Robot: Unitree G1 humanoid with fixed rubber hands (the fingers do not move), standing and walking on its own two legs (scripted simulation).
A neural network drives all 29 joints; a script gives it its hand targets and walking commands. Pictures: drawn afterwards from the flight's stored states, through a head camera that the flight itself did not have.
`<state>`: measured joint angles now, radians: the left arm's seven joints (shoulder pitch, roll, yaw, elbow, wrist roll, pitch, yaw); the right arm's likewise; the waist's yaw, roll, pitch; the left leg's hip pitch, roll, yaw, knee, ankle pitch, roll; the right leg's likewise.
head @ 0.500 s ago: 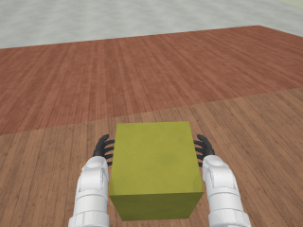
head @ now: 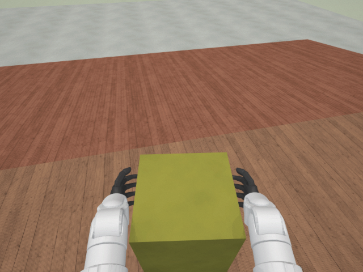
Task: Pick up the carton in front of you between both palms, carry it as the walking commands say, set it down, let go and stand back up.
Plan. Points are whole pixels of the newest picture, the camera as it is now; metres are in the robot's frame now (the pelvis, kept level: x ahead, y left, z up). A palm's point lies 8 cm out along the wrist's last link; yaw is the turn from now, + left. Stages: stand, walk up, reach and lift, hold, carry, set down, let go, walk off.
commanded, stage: reach and lift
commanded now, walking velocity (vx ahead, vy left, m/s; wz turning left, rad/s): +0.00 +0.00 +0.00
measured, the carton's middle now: (185, 215) +0.29 +0.00 -0.04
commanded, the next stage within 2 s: hold in 0.04 s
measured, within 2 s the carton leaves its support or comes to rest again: neither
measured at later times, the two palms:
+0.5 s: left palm (116, 202) +0.28 +0.15 +0.05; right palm (253, 201) +0.27 -0.15 +0.05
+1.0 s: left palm (116, 200) +0.28 +0.15 +0.05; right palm (252, 198) +0.28 -0.15 +0.05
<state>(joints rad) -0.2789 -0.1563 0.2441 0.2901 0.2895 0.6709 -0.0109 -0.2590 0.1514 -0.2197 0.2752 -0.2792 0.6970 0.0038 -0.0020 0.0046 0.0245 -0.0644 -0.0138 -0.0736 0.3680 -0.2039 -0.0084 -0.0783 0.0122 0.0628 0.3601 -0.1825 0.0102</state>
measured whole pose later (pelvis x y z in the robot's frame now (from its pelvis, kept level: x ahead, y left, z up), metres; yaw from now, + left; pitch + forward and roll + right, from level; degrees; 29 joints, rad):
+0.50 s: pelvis -0.02 +0.00 +0.00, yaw +0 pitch -8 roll +0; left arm -0.31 -0.16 0.26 0.25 0.29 0.74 -0.02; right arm -0.29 0.16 -0.23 0.24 -0.28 0.77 0.01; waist 0.00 0.00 0.05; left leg -0.04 -0.01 -0.07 0.38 -0.20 -0.01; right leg -0.06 0.01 0.06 0.38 -0.17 0.01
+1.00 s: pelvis -0.01 +0.00 +0.00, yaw +0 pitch -8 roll +0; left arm -0.27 -0.15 0.23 0.21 0.29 0.75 -0.02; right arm -0.25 0.15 -0.19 0.21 -0.27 0.78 0.00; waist 0.00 0.00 0.04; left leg -0.02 -0.01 -0.08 0.35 -0.19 -0.01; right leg -0.03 0.01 0.06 0.34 -0.17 0.01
